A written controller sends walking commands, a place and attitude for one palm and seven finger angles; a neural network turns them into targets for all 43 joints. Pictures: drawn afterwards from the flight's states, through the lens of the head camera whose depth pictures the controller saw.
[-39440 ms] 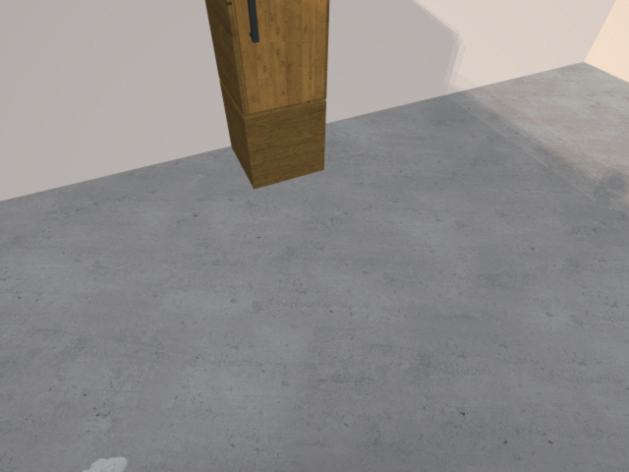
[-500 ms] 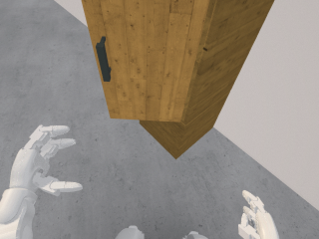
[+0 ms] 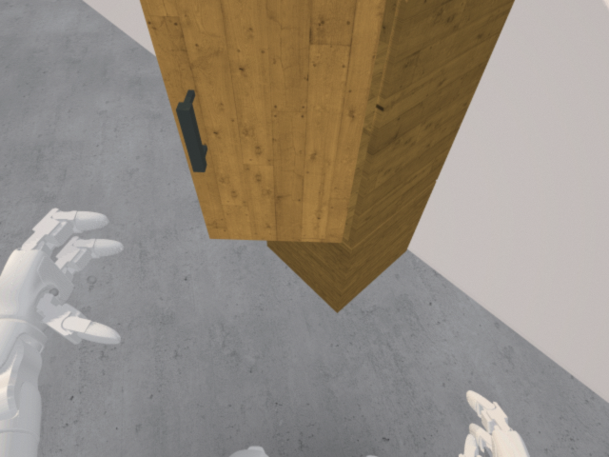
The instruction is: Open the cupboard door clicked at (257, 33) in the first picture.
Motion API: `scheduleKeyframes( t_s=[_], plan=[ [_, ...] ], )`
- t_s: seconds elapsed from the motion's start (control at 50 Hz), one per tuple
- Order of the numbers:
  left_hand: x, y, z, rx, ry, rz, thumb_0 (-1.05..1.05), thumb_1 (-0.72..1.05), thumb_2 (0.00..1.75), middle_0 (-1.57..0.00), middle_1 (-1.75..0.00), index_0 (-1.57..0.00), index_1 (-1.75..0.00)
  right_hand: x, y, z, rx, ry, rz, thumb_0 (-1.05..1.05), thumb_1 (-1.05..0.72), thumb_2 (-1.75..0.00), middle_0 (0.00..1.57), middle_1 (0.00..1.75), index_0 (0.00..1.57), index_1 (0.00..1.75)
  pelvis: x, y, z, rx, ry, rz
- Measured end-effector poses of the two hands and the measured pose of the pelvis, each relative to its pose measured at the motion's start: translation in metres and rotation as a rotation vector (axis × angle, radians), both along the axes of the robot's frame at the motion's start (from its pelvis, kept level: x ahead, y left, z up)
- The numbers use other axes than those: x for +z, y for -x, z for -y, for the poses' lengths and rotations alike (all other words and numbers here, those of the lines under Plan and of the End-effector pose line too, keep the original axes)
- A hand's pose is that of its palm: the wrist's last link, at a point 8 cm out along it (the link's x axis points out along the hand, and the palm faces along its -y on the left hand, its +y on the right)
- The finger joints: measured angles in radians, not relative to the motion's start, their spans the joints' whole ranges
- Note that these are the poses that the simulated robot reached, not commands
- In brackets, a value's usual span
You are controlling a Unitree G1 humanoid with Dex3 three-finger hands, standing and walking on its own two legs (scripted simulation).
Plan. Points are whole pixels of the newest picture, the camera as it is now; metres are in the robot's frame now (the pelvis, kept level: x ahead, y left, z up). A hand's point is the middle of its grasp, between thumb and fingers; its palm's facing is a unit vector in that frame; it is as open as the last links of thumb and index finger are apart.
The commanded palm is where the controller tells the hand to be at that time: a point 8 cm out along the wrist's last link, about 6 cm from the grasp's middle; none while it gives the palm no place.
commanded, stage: raise the hand with hooked fingers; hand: left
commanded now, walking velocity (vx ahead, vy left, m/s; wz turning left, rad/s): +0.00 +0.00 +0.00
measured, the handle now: (195, 132) +0.62 +0.24 +0.06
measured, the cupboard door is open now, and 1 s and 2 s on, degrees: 46 46 46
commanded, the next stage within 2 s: move the hooked fingers beside the handle in 0.40 s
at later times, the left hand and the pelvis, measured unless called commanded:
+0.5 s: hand (113, 286) +0.29 +0.25 +0.08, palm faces +0.06 -1.00 -0.02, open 14.0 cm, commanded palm +0.26 +0.30 +0.08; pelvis +0.00 -0.02 +0.00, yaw +0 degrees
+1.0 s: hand (135, 234) +0.37 +0.25 +0.08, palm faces +0.04 -1.00 -0.01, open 14.0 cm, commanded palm +0.35 +0.31 +0.07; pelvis +0.00 -0.01 +0.00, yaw -1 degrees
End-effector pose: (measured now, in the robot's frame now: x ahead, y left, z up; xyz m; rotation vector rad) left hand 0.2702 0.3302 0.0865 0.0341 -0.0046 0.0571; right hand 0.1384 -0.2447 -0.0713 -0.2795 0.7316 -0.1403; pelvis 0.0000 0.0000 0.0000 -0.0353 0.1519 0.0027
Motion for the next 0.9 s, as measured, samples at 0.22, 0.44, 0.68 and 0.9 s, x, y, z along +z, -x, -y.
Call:
scheduleKeyframes(
  t_s=[0.22,0.44,0.68,0.9],
  plan=[
    [-0.010,0.001,0.020,0.001,0.011,-0.016,-0.01,-0.50,0.30,-0.30,-1.20,-0.30,-1.20,0.001,0.008,0.019,-0.029,0.007,-0.009,0.01,-0.91,-0.90,0.20,0.30,0.20,0.30,0.001,0.002,0.011,-0.009,-0.012,0.002],
    [-0.007,0.003,0.025,0.007,0.009,-0.007,-0.01,-0.50,0.30,-0.30,-1.20,-0.30,-1.20,-0.001,-0.003,0.016,-0.013,-0.018,0.014,0.01,-0.91,-0.90,0.20,0.30,0.20,0.30,0.001,0.002,0.018,-0.006,-0.014,0.005],
    [-0.011,-0.018,0.023,0.011,0.025,-0.015,-0.01,-0.50,0.30,-0.30,-1.20,-0.30,-1.20,-0.006,-0.006,0.015,0.001,-0.002,-0.006,0.01,-0.90,-0.90,0.21,0.30,0.20,0.30,-0.002,0.004,0.017,0.005,-0.012,-0.007],
    [-0.008,-0.064,0.024,-0.020,0.024,-0.014,-0.01,-0.50,0.30,-0.30,-1.20,-0.30,-1.20,-0.013,0.024,0.021,-0.066,0.004,-0.099,0.01,-0.91,-0.90,0.21,0.30,0.20,0.30,-0.003,0.001,0.012,-0.017,-0.012,-0.039]
  ],
)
